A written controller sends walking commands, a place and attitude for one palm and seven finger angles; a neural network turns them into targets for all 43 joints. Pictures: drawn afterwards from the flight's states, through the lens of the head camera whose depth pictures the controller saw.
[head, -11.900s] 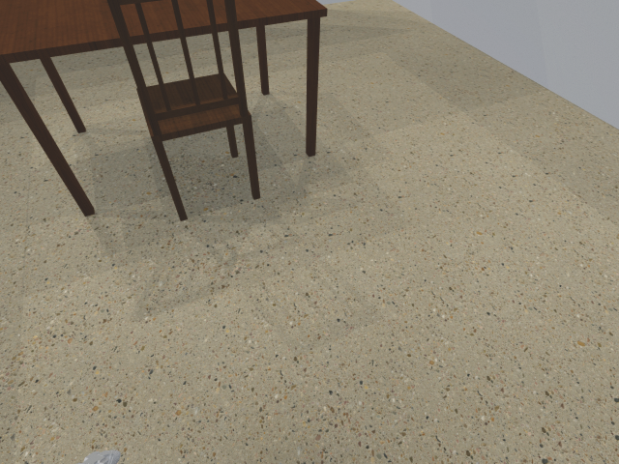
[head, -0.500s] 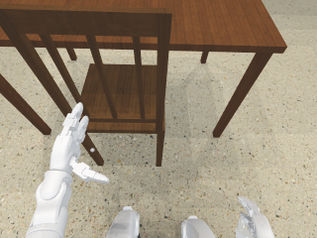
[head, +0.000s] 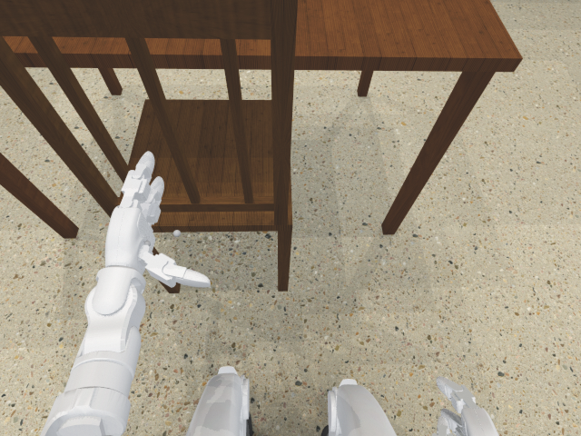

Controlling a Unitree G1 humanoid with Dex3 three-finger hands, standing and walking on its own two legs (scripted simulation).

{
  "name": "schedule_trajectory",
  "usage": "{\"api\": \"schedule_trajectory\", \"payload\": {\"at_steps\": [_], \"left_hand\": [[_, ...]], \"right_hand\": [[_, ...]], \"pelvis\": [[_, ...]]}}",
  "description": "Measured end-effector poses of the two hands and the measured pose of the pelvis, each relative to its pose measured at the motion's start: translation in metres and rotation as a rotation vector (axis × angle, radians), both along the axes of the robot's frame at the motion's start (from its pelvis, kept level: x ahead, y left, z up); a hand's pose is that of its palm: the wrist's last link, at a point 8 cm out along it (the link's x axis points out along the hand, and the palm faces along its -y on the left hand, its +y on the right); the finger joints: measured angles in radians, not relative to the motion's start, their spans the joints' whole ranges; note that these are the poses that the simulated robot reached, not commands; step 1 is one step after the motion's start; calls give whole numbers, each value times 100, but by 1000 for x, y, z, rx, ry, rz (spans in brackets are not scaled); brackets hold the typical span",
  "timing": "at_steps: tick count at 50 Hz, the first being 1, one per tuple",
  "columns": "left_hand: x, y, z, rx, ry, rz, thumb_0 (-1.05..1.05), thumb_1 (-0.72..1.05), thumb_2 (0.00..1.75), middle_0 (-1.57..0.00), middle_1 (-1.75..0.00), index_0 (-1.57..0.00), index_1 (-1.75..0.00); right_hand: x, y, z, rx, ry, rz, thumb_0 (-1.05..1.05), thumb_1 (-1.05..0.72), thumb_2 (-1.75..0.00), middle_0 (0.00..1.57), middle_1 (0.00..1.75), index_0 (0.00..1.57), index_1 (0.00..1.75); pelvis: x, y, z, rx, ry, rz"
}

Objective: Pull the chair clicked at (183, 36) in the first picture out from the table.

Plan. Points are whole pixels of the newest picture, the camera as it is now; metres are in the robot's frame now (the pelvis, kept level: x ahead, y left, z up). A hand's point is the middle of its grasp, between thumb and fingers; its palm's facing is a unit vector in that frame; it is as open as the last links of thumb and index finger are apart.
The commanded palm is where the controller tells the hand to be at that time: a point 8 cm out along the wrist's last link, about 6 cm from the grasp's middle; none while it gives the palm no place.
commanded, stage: aim the fingers beside a spindle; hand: left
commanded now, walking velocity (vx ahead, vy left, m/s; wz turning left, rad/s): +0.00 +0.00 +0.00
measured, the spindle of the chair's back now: (173, 139) +0.53 +0.19 +0.05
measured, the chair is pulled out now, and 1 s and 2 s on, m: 0.00 0.00 0.00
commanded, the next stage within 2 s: push the fingers through the gap in 0.74 s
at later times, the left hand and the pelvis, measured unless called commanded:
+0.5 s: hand (180, 233) +0.38 +0.16 +0.02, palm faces +0.02 -1.00 -0.06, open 16.9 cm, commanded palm +0.36 +0.20 +0.02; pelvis +0.00 +0.00 +0.00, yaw +0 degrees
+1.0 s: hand (172, 232) +0.38 +0.17 +0.02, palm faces +0.01 -1.00 -0.04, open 16.9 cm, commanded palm +0.37 +0.21 +0.02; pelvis +0.00 +0.00 -0.01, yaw +0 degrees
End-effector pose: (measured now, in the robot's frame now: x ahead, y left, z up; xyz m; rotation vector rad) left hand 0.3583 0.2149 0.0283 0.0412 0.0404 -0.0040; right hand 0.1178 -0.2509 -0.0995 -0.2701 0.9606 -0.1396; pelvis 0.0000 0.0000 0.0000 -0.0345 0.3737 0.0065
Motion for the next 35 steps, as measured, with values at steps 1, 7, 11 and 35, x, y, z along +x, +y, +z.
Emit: {"api": "schedule_trajectory", "payload": {"at_steps": [1, 7, 11, 35], "left_hand": [[2, -1, -1, 0, 2, 2, -1, -50, 30, -7, -8, -6, -8], [16, -6, -6, 4, -5, 6, -1, -50, 30, -7, -8, -6, -8], [18, -8, -5, 9, -11, 3, -1, -50, 30, -7, -8, -6, -8], [8, -7, -8, 5, -10, 10, -1, -50, 30, -7, -8, -6, -8]], "right_hand": [[-2, -1, -1, -1, 7, -3, 1, -90, -89, 20, 30, 20, 30], [-12, -4, -8, -3, 46, -20, 1, -90, -89, 20, 30, 20, 30], [-18, -4, -10, 7, 67, -32, 1, -90, -89, 20, 30, 20, 30], [5, -1, -6, 7, 21, -6, 1, -90, -89, 20, 30, 20, 30]], "pelvis": [[0, 0, -1, 0, 3, -1], [-1, -1, -5, 1, 18, -5], [0, 0, -5, 3, 23, -9], [0, 0, -5, 0, 16, -4]]}}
